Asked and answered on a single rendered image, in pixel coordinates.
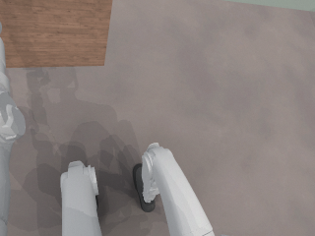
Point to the left robot forearm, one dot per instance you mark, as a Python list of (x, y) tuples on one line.
[(4, 81)]

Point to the cabinet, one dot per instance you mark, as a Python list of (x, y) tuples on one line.
[(55, 33)]

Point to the robot thigh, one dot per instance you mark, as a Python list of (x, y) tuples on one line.
[(183, 211), (78, 191)]

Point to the right robot thigh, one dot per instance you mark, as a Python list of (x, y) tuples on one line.
[(183, 211)]

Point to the left robot thigh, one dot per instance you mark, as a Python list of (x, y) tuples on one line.
[(78, 191)]

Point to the left robot upper arm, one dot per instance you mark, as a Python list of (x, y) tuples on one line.
[(12, 127)]

